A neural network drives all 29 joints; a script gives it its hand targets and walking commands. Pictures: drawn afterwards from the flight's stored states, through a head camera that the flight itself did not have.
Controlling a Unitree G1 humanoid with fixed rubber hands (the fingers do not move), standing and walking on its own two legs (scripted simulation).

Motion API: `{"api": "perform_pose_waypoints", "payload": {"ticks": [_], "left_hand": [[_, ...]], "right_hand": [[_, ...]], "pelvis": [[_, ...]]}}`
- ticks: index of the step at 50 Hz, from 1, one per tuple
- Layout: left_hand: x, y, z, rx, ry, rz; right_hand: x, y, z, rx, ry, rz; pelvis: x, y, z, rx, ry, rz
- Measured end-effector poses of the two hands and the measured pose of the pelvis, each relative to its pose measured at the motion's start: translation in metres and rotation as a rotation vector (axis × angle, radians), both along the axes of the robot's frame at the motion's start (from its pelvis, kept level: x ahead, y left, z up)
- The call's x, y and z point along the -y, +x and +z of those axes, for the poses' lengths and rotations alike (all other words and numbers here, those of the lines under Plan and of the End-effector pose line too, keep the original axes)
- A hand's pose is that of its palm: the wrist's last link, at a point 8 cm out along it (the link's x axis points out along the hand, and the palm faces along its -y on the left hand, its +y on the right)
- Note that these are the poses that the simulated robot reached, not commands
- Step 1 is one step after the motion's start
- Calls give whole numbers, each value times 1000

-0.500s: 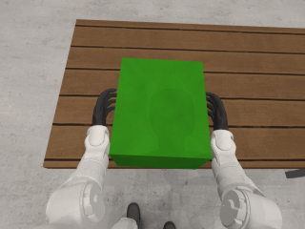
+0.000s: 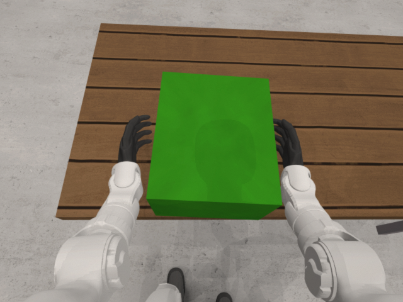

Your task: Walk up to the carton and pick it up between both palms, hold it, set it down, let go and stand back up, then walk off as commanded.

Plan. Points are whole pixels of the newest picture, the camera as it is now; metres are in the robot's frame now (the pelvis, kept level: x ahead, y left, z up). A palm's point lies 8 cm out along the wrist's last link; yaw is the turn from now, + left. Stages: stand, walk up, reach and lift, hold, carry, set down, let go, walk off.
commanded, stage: set down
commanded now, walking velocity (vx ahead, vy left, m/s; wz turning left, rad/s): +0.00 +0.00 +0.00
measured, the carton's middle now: (211, 147) +0.43 +0.01 -0.04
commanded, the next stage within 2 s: none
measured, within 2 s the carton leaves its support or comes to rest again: neither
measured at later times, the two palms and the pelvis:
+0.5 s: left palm (112, 174) +0.35 +0.21 -0.03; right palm (306, 183) +0.36 -0.18 -0.02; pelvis -0.01 +0.00 +0.00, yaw +0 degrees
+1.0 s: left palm (102, 211) +0.28 +0.21 -0.01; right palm (325, 220) +0.28 -0.20 -0.01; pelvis -0.03 +0.00 +0.01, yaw +1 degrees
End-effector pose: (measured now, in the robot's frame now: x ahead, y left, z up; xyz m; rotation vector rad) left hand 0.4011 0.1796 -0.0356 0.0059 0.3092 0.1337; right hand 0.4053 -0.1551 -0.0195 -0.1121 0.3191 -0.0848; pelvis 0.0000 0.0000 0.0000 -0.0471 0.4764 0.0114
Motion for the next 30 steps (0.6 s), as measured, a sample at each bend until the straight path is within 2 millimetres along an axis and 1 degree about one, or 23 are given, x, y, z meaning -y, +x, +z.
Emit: {"api": "perform_pose_waypoints", "payload": {"ticks": [6, 10, 13, 17, 23, 30], "left_hand": [[-12, 2, 3, 21, 16, 11], [-14, 3, 8, 41, 25, 5], [-15, -1, 10, 46, 28, -5], [-19, -13, 9, 47, 33, -12], [-24, -39, 3, 33, 28, -10], [-28, -62, 8, 52, 19, -3]], "right_hand": [[2, -3, -5, -6, 14, -4], [5, -5, -4, -3, 18, -5], [8, -9, -3, 2, 14, -4], [16, -20, -4, 4, 9, -11], [27, -43, -6, 7, 10, -22], [30, -66, 0, 30, 18, -8]], "pelvis": [[-2, -4, -2, -9, -3, -1], [-3, -5, -2, -8, -5, -1], [-3, -6, -2, -6, -5, -1], [-3, -7, -2, -1, -6, -1], [-5, -12, -1, 19, -7, 0], [-6, -17, 0, 55, -8, 1]]}}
